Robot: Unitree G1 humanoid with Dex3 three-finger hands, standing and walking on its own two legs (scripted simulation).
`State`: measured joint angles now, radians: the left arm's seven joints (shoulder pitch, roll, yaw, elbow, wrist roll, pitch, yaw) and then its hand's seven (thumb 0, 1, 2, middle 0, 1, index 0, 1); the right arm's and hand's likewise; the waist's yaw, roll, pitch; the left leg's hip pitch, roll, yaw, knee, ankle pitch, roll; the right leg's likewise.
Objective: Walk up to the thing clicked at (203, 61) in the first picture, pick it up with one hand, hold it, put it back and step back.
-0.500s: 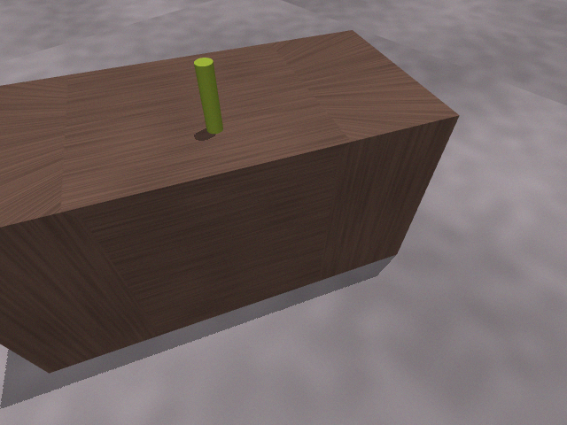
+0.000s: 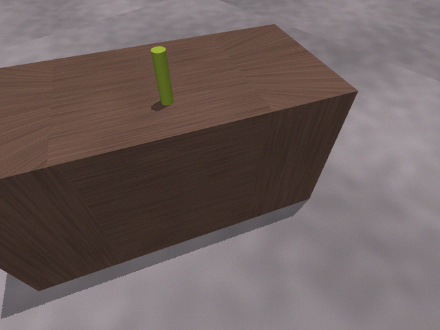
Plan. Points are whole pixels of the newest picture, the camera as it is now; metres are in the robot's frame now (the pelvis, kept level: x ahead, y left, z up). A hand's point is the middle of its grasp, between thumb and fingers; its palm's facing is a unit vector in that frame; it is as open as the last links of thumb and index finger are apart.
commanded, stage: stand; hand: right
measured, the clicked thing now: (163, 77) +0.83 +0.19 +0.01
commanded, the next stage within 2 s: walk up in 0.62 s
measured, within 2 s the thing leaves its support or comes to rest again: neither
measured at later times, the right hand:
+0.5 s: hand out of the picture +0.08 -0.26 -0.16, palm faces -0.02 +0.94 -0.34, open 7.4 cm
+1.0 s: hand out of the picture +0.15 -0.19 -0.16, palm faces -0.17 +0.90 -0.41, open 7.4 cm
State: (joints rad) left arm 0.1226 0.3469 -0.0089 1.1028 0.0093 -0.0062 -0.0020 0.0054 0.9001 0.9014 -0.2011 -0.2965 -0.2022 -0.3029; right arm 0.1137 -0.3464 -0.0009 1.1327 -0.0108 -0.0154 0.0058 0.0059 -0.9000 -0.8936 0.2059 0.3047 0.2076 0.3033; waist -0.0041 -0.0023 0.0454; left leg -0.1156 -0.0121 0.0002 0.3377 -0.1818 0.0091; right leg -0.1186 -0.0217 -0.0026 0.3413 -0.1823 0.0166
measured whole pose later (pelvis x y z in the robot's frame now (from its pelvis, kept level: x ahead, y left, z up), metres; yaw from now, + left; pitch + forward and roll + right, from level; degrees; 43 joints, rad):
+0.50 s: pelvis +0.00 +0.00 +0.00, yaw +0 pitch -2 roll +0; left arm 0.13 0.35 -0.01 1.11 0.01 -0.01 0.00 0.01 0.90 0.90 -0.20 -0.30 -0.20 -0.30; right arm 0.12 -0.35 0.00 1.13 -0.01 -0.01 0.01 0.01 -0.90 -0.89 0.21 0.30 0.21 0.30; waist 0.00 0.00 0.04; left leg -0.11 -0.01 0.00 0.33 -0.18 0.00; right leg -0.11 -0.02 -0.01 0.33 -0.18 0.01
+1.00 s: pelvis +0.06 +0.10 -0.04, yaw +10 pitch -2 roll +0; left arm 0.26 0.49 0.11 0.96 0.05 -0.02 0.00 0.01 0.90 0.90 -0.20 -0.30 -0.20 -0.30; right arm 0.28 -0.44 -0.13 0.92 -0.05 0.01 0.11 0.01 -0.90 -0.89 0.20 0.30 0.21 0.30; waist -0.01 -0.03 0.07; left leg -0.40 0.07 0.05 0.76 -0.31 -0.02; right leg -0.19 -0.19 -0.07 0.82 -0.52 -0.02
